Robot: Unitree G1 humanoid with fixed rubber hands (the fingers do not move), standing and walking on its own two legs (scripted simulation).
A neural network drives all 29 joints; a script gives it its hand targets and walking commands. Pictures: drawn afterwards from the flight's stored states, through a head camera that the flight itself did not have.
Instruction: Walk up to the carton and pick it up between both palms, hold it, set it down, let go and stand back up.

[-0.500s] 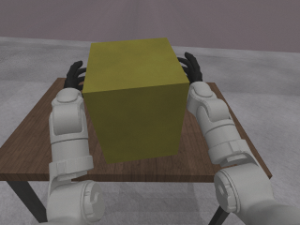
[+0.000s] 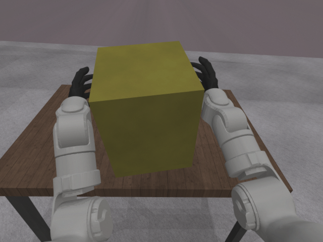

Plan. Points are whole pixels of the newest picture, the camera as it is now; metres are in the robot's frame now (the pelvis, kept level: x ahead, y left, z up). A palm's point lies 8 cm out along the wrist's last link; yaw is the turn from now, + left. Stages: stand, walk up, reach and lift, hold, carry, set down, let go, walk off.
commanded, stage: hold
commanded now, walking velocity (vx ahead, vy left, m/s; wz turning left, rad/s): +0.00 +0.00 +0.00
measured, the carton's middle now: (147, 110) +0.39 +0.01 +0.19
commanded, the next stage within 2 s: none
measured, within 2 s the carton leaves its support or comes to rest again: neither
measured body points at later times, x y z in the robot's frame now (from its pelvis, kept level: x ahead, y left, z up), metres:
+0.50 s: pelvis +0.00 +0.00 +0.00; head -0.07 +0.03 +0.44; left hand +0.38 +0.16 +0.24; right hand +0.38 -0.13 +0.26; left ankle +0.02 +0.11 -0.75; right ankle +0.01 -0.10 -0.75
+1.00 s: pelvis +0.00 +0.00 +0.00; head -0.07 +0.02 +0.44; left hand +0.38 +0.15 +0.24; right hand +0.38 -0.14 +0.26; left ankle +0.02 +0.11 -0.75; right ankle +0.01 -0.10 -0.75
